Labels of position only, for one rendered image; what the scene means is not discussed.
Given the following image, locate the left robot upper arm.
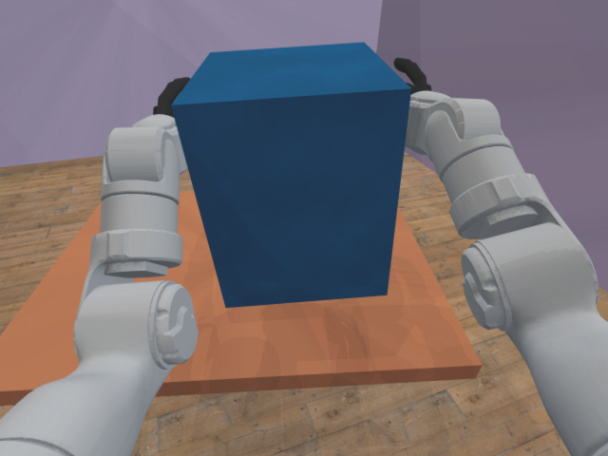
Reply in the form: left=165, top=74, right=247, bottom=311
left=0, top=280, right=199, bottom=456

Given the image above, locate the right robot upper arm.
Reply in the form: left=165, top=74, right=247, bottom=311
left=461, top=222, right=608, bottom=456

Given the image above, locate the right robot forearm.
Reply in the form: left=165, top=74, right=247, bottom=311
left=405, top=91, right=599, bottom=304

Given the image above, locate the robot left hand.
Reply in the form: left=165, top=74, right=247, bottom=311
left=153, top=77, right=190, bottom=118

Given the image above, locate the carton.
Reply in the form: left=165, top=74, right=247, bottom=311
left=171, top=42, right=411, bottom=308

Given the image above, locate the left robot forearm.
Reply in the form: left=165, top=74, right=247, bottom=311
left=73, top=114, right=188, bottom=359

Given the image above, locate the robot right hand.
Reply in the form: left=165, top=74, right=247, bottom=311
left=394, top=58, right=431, bottom=94

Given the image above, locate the table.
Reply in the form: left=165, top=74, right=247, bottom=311
left=0, top=191, right=482, bottom=406

